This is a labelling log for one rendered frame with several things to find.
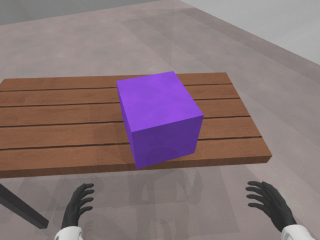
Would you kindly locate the right robot forearm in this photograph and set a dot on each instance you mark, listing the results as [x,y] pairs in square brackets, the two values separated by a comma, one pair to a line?
[295,232]

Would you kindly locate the right robot hand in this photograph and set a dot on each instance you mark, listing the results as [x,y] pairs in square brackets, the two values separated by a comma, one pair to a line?
[274,205]

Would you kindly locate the table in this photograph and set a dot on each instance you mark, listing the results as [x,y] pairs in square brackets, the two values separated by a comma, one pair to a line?
[74,125]

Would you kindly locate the left robot hand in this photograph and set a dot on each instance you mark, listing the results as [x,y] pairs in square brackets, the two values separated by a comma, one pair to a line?
[73,211]

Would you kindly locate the left robot forearm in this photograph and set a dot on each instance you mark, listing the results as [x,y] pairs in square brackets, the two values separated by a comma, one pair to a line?
[70,233]

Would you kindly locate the carton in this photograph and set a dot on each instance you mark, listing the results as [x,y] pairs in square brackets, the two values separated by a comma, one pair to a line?
[161,119]

